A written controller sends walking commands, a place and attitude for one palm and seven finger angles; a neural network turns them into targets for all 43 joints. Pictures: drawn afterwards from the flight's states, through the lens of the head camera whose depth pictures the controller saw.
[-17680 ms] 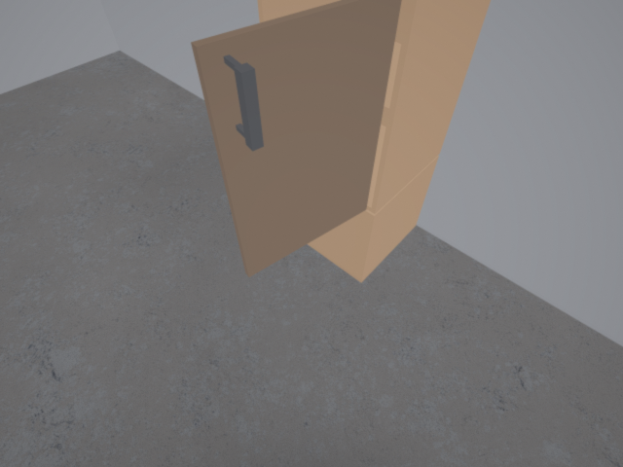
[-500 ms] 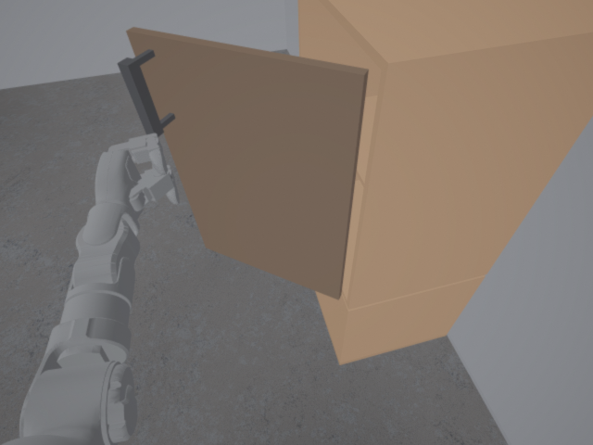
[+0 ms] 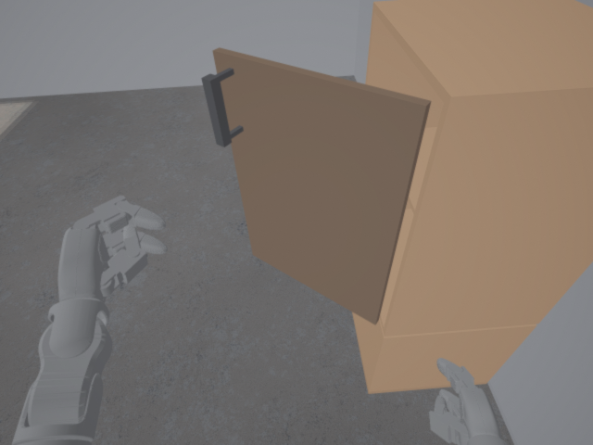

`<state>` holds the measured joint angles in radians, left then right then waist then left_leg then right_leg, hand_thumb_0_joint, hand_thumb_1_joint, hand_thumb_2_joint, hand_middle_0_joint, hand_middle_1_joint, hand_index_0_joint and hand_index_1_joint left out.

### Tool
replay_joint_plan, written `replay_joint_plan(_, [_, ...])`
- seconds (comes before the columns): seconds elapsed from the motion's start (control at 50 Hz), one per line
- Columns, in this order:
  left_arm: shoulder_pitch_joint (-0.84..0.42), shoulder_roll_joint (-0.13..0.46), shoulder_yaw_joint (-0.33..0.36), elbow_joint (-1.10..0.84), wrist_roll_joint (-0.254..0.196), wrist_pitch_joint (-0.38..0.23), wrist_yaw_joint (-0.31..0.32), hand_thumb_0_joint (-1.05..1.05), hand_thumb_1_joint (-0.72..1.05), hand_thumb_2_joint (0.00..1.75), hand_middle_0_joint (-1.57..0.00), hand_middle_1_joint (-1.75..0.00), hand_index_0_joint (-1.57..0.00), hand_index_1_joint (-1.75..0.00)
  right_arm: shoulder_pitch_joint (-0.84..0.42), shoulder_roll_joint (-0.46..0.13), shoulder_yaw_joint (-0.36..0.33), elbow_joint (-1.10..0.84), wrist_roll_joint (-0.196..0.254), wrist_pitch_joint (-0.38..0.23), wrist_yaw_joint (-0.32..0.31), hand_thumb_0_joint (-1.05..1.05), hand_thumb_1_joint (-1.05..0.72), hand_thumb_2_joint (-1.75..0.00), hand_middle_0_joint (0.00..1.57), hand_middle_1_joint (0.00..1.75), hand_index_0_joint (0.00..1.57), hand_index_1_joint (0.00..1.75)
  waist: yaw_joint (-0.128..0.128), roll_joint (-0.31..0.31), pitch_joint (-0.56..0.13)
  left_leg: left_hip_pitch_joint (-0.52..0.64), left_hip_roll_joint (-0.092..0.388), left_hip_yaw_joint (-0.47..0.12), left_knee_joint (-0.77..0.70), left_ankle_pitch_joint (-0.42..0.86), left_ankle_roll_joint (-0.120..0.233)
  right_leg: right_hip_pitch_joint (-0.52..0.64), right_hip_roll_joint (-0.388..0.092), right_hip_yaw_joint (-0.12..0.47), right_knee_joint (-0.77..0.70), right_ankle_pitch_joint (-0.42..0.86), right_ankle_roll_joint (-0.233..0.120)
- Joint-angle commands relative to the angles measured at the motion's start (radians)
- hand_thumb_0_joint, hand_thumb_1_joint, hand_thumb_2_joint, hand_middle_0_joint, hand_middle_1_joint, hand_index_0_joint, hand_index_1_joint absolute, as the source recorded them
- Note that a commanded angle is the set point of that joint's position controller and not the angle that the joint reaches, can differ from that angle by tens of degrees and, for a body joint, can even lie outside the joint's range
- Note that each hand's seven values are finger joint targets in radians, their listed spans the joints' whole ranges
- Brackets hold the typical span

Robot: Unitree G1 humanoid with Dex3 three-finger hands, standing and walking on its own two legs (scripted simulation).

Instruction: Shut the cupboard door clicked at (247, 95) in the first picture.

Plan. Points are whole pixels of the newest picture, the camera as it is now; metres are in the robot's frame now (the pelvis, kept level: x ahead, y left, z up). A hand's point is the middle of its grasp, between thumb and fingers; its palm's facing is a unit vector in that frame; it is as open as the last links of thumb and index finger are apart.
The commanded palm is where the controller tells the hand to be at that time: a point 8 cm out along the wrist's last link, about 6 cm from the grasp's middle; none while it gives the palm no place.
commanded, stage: draw the hand back to the body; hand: left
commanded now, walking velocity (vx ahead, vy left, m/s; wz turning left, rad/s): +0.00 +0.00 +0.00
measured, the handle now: (225, 107) +0.65 +0.22 +0.15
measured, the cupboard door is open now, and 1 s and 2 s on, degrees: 50 50 50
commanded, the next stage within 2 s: step back with the hand held close in 0.74 s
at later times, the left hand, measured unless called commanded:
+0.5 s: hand (57, 318) +0.19 +0.28 +0.15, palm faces +0.47 -0.78 -0.41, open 7.0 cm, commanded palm +0.15 +0.31 +0.17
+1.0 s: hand (54, 307) +0.20 +0.28 +0.16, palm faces +0.45 -0.78 -0.44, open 7.4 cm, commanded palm +0.14 +0.31 +0.17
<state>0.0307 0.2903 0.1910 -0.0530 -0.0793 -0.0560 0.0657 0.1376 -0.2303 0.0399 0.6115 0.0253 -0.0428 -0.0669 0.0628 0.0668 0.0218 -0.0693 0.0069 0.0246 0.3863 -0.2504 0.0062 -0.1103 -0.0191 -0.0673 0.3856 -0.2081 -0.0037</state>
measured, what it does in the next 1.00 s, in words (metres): stands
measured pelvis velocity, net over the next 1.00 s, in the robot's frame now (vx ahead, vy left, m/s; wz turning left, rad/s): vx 0.00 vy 0.02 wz -0.01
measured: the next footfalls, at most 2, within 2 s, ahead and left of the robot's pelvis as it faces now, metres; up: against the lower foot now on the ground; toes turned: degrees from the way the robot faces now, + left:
none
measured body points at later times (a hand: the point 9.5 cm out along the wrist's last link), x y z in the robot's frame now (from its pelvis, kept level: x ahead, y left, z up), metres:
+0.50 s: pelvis +0.01 +0.01 +0.00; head -0.01 -0.02 +0.45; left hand +0.16 +0.32 +0.17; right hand +0.19 -0.22 -0.10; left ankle -0.02 +0.11 -0.74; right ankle +0.00 -0.12 -0.74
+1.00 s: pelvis +0.00 +0.02 +0.00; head -0.01 -0.01 +0.45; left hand +0.17 +0.32 +0.18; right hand +0.18 -0.21 -0.10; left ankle -0.02 +0.11 -0.74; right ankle +0.00 -0.12 -0.74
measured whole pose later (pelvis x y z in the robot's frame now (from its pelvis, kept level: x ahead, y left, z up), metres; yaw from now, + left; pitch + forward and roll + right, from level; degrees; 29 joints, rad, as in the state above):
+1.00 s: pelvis +0.00 +0.02 +0.00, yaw +0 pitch -1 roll -1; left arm 0.47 0.35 0.39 -0.37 -0.07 -0.12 0.10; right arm 0.20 -0.23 0.01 0.61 0.01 -0.02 -0.06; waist 0.04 0.09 -0.01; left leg -0.15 0.01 0.03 0.46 -0.29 0.03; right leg -0.17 -0.02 -0.06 0.40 -0.21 0.02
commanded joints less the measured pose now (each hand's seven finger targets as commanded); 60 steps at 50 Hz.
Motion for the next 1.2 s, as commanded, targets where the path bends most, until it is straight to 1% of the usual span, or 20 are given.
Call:
replay_joint_plan(0.0, [-0.158,0.181,0.102,-0.290,0.003,-0.065,0.023,0.00,0.90,0.90,-0.67,-0.81,-0.67,-0.81,-0.070,-0.097,-0.039,-0.133,-0.013,-0.040,-0.010,0.00,-0.90,-0.90,0.20,0.30,0.20,0.30,-0.028,-0.016,-0.149,0.005,-0.008,-0.006,-0.052,0.264,0.012,0.082,0.018,0.027,-0.041,0.229,-0.013])
replay_joint_plan(0.14, [0.089,0.222,0.203,-0.397,-0.002,-0.066,0.027,0.00,0.90,0.90,-0.47,-0.60,-0.47,-0.60,-0.082,-0.090,-0.047,-0.151,-0.018,-0.028,-0.003,0.00,-0.90,-0.90,0.20,0.30,0.20,0.30,-0.005,-0.039,-0.150,-0.013,-0.003,-0.009,-0.041,0.305,0.011,0.108,0.012,0.025,-0.025,0.257,-0.008])
replay_joint_plan(0.22, [0.212,0.243,0.248,-0.474,0.000,-0.074,0.033,0.00,0.90,0.90,-0.36,-0.48,-0.36,-0.48,-0.081,-0.087,-0.053,-0.154,-0.019,-0.040,-0.004,0.00,-0.90,-0.90,0.20,0.30,0.20,0.30,0.004,-0.005,-0.147,-0.024,-0.002,-0.010,-0.035,0.324,0.008,0.109,0.009,0.022,-0.019,0.252,-0.006])
replay_joint_plan(0.3, [0.328,0.262,0.290,-0.510,0.000,-0.078,0.044,0.00,0.90,0.90,-0.25,-0.36,-0.25,-0.36,-0.075,-0.090,-0.061,-0.150,-0.018,-0.060,-0.009,0.00,-0.90,-0.90,0.20,0.30,0.20,0.30,0.008,-0.005,-0.102,-0.039,0.002,-0.007,-0.035,0.286,0.008,0.078,0.011,0.021,-0.032,0.208,-0.004])
replay_joint_plan(0.32, [0.351,0.253,0.292,-0.518,0.000,-0.081,0.046,0.00,0.90,0.90,-0.23,-0.33,-0.23,-0.33,-0.071,-0.086,-0.061,-0.152,-0.017,-0.063,-0.011,0.00,-0.90,-0.90,0.20,0.30,0.20,0.30,0.007,-0.028,-0.092,-0.049,0.004,-0.011,-0.040,0.277,0.007,0.077,0.010,0.018,-0.025,0.194,-0.004])
replay_joint_plan(0.34, [0.377,0.255,0.301,-0.527,0.000,-0.083,0.048,0.00,0.90,0.90,-0.20,-0.30,-0.20,-0.30,-0.070,-0.087,-0.064,-0.153,-0.016,-0.067,-0.012,0.00,-0.90,-0.90,0.20,0.30,0.20,0.30,0.009,-0.009,-0.092,-0.045,0.004,-0.006,-0.039,0.266,0.007,0.071,0.011,0.020,-0.027,0.183,-0.004])
replay_joint_plan(0.42, [0.285,0.227,0.251,-0.514,0.011,-0.087,0.056,0.00,0.90,0.90,-0.20,-0.30,-0.20,-0.30,-0.060,-0.096,-0.067,-0.131,-0.018,-0.087,-0.021,0.00,-0.90,-0.90,0.20,0.30,0.20,0.30,-0.015,-0.020,-0.046,-0.042,0.000,-0.004,-0.044,0.197,0.017,0.018,0.007,0.024,-0.047,0.118,-0.002])
replay_joint_plan(0.5, [0.277,0.235,0.257,-0.486,0.014,-0.087,0.061,0.00,0.90,0.90,-0.20,-0.30,-0.20,-0.30,-0.059,-0.101,-0.067,-0.121,-0.021,-0.096,-0.026,0.00,-0.90,-0.90,0.20,0.30,0.20,0.30,-0.007,-0.033,-0.049,-0.043,-0.004,-0.011,-0.049,0.179,0.020,0.026,0.008,0.025,-0.052,0.095,-0.005])
replay_joint_plan(0.58, [0.293,0.238,0.265,-0.529,0.015,-0.091,0.064,0.00,0.90,0.90,-0.20,-0.30,-0.20,-0.30,-0.063,-0.091,-0.064,-0.129,-0.022,-0.097,-0.021,0.00,-0.90,-0.90,0.20,0.30,0.20,0.30,0.003,0.011,-0.093,-0.038,-0.006,-0.012,-0.045,0.232,0.012,0.068,0.008,0.023,-0.030,0.149,-0.009])
replay_joint_plan(0.64, [0.315,0.239,0.275,-0.523,0.012,-0.085,0.062,0.00,0.90,0.90,-0.20,-0.30,-0.20,-0.30,-0.065,-0.087,-0.058,-0.130,-0.024,-0.096,-0.018,0.00,-0.90,-0.90,0.20,0.30,0.20,0.30,0.007,0.029,-0.076,-0.050,-0.003,-0.015,-0.050,0.240,0.006,0.074,0.008,0.023,-0.032,0.158,-0.010])
replay_joint_plan(0.7, [0.330,0.245,0.289,-0.502,0.011,-0.078,0.057,0.00,0.90,0.90,-0.20,-0.30,-0.20,-0.30,-0.064,-0.087,-0.060,-0.130,-0.023,-0.090,-0.017,0.00,-0.90,-0.90,0.20,0.30,0.20,0.30,0.006,0.007,-0.051,-0.056,0.002,-0.016,-0.055,0.235,0.004,0.062,0.013,0.023,-0.043,0.152,-0.011])
replay_joint_plan(0.84, [0.325,0.228,0.272,-0.510,0.011,-0.076,0.052,0.00,0.90,0.90,-0.20,-0.30,-0.20,-0.30,-0.062,-0.086,-0.061,-0.138,-0.023,-0.082,-0.013,0.00,-0.90,-0.90,0.20,0.30,0.20,0.30,0.001,0.004,-0.055,-0.051,0.006,-0.014,-0.057,0.235,0.003,0.059,0.014,0.020,-0.040,0.147,-0.010])
replay_joint_plan(0.86, [0.205,0.349,0.387,-0.581,0.015,-0.114,0.063,0.00,0.90,0.90,-0.20,-0.30,-0.20,-0.30,-0.063,-0.115,-0.071,-0.180,-0.011,-0.058,-0.009,0.00,-0.90,-0.90,0.20,0.30,0.20,0.30,-0.031,0.004,-0.035,-0.144,0.031,-0.025,-0.008,0.141,0.030,0.005,-0.038,0.119,-0.074,0.199,-0.017])
replay_joint_plan(0.88, [0.316,0.277,0.330,-0.503,0.011,-0.120,0.058,0.00,0.90,0.90,-0.20,-0.30,-0.20,-0.30,-0.048,-0.106,-0.073,-0.160,-0.016,-0.045,-0.013,0.00,-0.90,-0.90,0.20,0.30,0.20,0.30,-0.039,-0.045,-0.062,-0.141,0.029,-0.038,0.021,0.134,0.029,-0.004,-0.075,0.129,-0.073,0.215,-0.028])
replay_joint_plan(0.9, [0.350,0.282,0.333,-0.503,0.017,-0.125,0.057,0.00,0.90,0.90,-0.20,-0.30,-0.20,-0.30,-0.050,-0.108,-0.077,-0.164,-0.018,-0.036,-0.013,0.00,-0.90,-0.90,0.20,0.30,0.20,0.30,-0.038,-0.064,-0.069,-0.144,0.027,-0.043,0.038,0.144,0.026,-0.018,-0.088,0.143,-0.071,0.241,-0.035])
replay_joint_plan(0.92, [0.391,0.244,0.296,-0.487,0.016,-0.125,0.054,0.00,0.90,0.90,-0.20,-0.30,-0.20,-0.30,-0.049,-0.107,-0.079,-0.167,-0.017,-0.025,-0.011,0.00,-0.90,-0.90,0.20,0.30,0.20,0.30,-0.045,-0.080,-0.092,-0.138,0.029,-0.038,0.055,0.157,0.025,-0.029,-0.100,0.140,-0.061,0.252,-0.034])
replay_joint_plan(0.98, [0.425,0.259,0.304,-0.527,0.018,-0.134,0.065,0.00,0.90,0.90,-0.20,-0.30,-0.20,-0.30,-0.046,-0.118,-0.092,-0.183,-0.014,0.003,-0.014,0.00,-0.90,-0.90,0.20,0.30,0.20,0.30,-0.051,-0.048,-0.166,-0.143,0.044,-0.042,0.062,0.246,0.018,-0.009,-0.100,0.122,0.002,0.335,-0.031])
replay_joint_plan(1.08, [0.462,0.302,0.348,-0.588,0.014,-0.140,0.076,0.00,0.90,0.90,-0.20,-0.30,-0.20,-0.30,-0.049,-0.122,-0.099,-0.223,-0.008,0.034,-0.030,0.00,-0.90,-0.90,0.20,0.30,0.20,0.30,-0.049,-0.011,-0.213,-0.173,0.075,-0.062,0.040,0.406,0.014,0.020,-0.058,0.082,0.112,0.422,-0.005])
replay_joint_plan(1.1, [0.464,0.331,0.378,-0.600,0.014,-0.142,0.079,0.00,0.90,0.90,-0.20,-0.30,-0.20,-0.30,-0.054,-0.127,-0.100,-0.226,-0.009,0.037,-0.033,0.00,-0.90,-0.90,0.20,0.30,0.20,0.30,-0.045,0.003,-0.219,-0.191,0.080,-0.073,0.033,0.426,0.013,0.031,-0.050,0.078,0.133,0.421,-0.002])
replay_joint_plan(1.18, [0.496,0.314,0.374,-0.602,0.013,-0.147,0.081,0.00,0.90,0.90,-0.20,-0.30,-0.20,-0.30,-0.040,-0.126,-0.103,-0.247,-0.006,0.045,-0.036,0.00,-0.90,-0.90,0.20,0.30,0.20,0.30,-0.047,-0.002,-0.199,-0.279,0.105,-0.084,0.011,0.345,0.030,0.042,-0.037,0.082,0.183,0.374,0.010])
